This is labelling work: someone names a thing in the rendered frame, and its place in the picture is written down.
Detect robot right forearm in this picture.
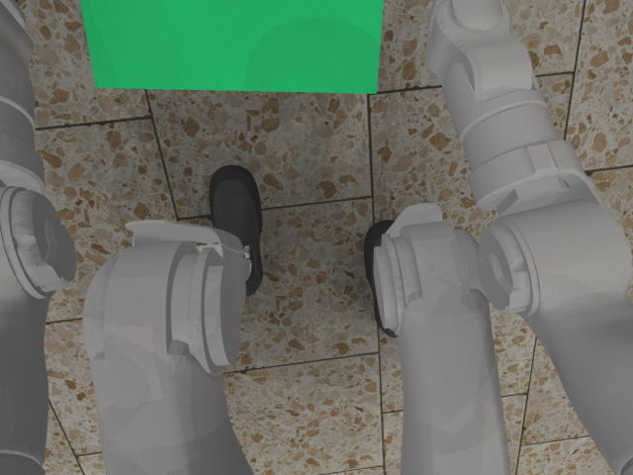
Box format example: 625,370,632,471
424,0,633,283

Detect robot left upper arm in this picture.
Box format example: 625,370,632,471
0,186,76,475

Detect robot right upper arm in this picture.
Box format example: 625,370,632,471
479,199,633,475

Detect robot left forearm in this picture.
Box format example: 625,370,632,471
0,0,45,195

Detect robot right foot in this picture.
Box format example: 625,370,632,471
364,220,398,337

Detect carton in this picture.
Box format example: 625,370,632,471
80,0,384,94

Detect robot left shin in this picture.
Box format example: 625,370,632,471
82,220,251,361

